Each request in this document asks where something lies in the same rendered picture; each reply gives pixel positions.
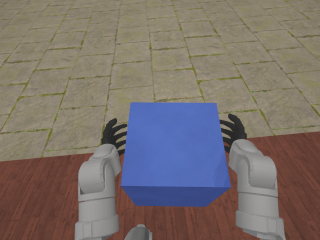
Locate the right robot hand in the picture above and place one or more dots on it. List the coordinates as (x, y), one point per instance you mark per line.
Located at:
(238, 131)

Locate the left robot shin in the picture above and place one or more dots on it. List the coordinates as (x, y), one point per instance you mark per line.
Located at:
(141, 225)

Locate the carton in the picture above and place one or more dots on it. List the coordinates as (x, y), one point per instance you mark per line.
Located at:
(174, 155)

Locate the left robot forearm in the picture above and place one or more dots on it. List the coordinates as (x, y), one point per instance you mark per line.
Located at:
(97, 218)

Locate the left robot thigh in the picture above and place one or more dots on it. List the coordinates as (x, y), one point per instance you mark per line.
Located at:
(139, 233)

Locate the left robot hand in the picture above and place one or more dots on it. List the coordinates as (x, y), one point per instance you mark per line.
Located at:
(110, 138)

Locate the right robot forearm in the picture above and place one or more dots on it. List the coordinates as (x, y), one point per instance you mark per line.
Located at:
(258, 210)

